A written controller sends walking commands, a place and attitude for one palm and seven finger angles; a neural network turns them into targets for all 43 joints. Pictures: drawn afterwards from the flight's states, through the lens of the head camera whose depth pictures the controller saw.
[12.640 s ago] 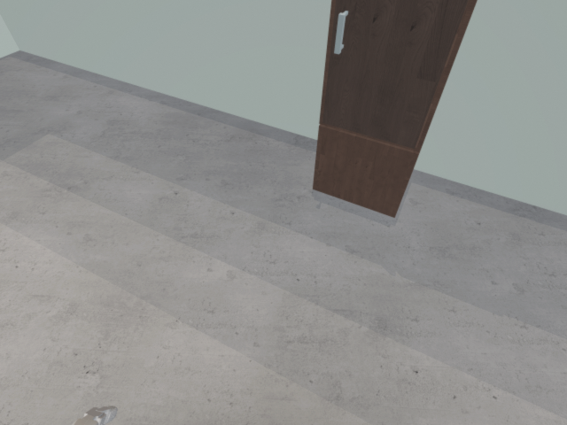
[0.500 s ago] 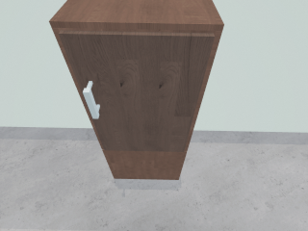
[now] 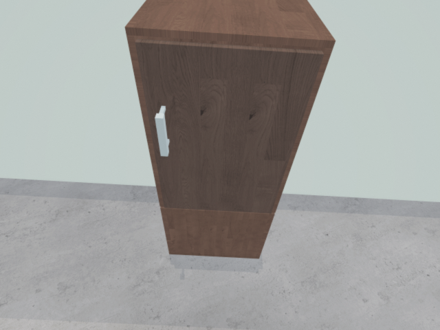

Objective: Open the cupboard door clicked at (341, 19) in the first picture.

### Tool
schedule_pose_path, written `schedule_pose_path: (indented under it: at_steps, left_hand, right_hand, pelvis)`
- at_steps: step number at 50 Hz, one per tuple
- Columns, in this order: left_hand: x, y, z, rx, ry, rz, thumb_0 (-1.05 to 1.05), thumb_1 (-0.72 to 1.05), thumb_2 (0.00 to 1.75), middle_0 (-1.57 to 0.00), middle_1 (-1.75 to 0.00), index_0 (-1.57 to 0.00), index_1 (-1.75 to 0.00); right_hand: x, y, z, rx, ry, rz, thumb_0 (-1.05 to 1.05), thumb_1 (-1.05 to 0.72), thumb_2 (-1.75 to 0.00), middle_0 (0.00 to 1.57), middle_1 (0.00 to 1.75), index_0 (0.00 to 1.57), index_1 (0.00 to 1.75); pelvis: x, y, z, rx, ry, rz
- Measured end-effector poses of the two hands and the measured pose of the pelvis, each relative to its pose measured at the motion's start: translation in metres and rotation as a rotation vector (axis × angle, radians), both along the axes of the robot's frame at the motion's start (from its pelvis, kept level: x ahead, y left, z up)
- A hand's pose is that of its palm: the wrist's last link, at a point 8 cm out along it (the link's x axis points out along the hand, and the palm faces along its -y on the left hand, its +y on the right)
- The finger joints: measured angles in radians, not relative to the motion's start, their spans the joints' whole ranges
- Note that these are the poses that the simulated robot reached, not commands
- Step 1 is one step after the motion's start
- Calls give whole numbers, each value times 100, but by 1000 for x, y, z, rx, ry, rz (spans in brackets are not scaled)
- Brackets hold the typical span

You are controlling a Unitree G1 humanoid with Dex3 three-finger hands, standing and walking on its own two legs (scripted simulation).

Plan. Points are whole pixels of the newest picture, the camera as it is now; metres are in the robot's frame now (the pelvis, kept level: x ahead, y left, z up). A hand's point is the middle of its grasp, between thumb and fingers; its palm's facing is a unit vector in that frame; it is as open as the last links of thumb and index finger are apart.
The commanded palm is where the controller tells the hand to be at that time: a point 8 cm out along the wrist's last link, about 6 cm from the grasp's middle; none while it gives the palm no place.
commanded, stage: come to a stop and stand still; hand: left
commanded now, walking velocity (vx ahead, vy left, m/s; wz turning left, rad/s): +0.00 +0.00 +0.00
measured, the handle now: (163, 131) +0.56 +0.18 +0.04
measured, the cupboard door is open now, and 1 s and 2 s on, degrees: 0 0 0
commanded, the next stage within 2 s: look again from close up in 1.30 s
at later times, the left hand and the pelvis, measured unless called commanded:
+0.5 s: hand out of the picture -0.04 +0.22 -0.19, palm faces +0.07 -0.98 -0.17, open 7.4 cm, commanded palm none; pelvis -0.08 +0.04 -0.01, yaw +1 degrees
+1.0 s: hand out of the picture -0.19 +0.23 -0.18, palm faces +0.05 -0.99 -0.13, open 7.4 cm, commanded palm none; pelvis -0.17 +0.07 +0.01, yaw -1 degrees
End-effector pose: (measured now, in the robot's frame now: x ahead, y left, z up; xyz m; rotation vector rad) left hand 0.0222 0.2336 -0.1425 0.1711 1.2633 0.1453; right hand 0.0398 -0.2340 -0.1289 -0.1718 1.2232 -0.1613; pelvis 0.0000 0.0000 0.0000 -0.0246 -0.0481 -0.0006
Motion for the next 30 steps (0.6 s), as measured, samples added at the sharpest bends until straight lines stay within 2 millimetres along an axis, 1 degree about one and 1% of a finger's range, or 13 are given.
schedule_pose_path:
  at_steps: [5,10,14,16,17,19,20,23,25,27,28,30]
  left_hand:
    - [-43,5,-2,-3,70,38,1,91,90,-20,-30,-20,-30]
    - [-86,4,-2,-13,136,72,1,91,90,-20,-30,-20,-30]
    - [-110,4,-9,-34,177,90,1,91,90,-20,-30,-20,-30]
    - [-114,8,-18,-44,185,90,1,91,90,-20,-30,-20,-30]
    - [-112,11,-25,-49,182,86,1,91,90,-20,-30,-20,-30]
    - [-102,19,-35,-56,155,70,1,91,90,-20,-30,-20,-30]
    - [-95,22,-37,-55,130,64,1,91,90,-20,-30,-20,-30]
    - [-77,32,-31,-43,41,53,1,91,90,-20,-30,-20,-30]
    - [-73,37,-23,-35,-9,55,1,91,90,-20,-30,-20,-30]
    - [-78,39,-14,-30,-32,58,1,91,90,-20,-30,-20,-30]
    - [-84,39,-10,-28,-31,57,1,91,90,-20,-30,-20,-30]
    - [-102,39,-4,-24,-11,56,0,91,90,-20,-30,-20,-30]
  right_hand:
    - [-25,2,-1,-5,54,2,1,-91,-90,20,30,20,30]
    - [-40,3,-2,-9,80,4,1,-90,-90,20,30,20,30]
    - [-51,4,-3,-26,72,-8,1,-90,-90,20,30,20,30]
    - [-61,5,-5,-43,61,-30,1,-90,-90,20,30,20,30]
    - [-67,6,-7,-53,54,-45,0,-90,-90,20,30,20,30]
    - [-84,10,-9,-69,50,-64,0,-90,-90,20,30,20,30]
    - [-93,13,-10,-75,56,-68,0,-90,-90,20,30,20,30]
    - [-118,23,-9,-68,106,-69,0,-90,-90,20,30,20,30]
    - [-126,30,-8,-54,124,-58,1,-90,-90,20,30,20,30]
    - [-129,37,-6,-38,116,-51,1,-90,-90,20,30,20,30]
    - [-129,40,-5,-29,103,-51,1,-90,-90,20,30,20,30]
    - [-127,47,-5,-9,65,-54,1,-90,-90,20,30,20,30]
  pelvis:
    - [-13,3,1,-2,0,14]
    - [-26,6,2,-1,-2,24]
    - [-38,12,-2,-11,-9,28]
    - [-42,18,-8,-21,-21,25]
    - [-44,21,-12,-26,-26,22]
    - [-50,27,-18,-26,-42,15]
    - [-54,29,-19,-27,-48,12]
    - [-67,34,-16,-25,-45,9]
    - [-76,37,-11,-24,-30,9]
    - [-84,39,-6,-22,-16,7]
    - [-88,40,-3,-21,-10,5]
    - [-96,42,1,-16,1,-1]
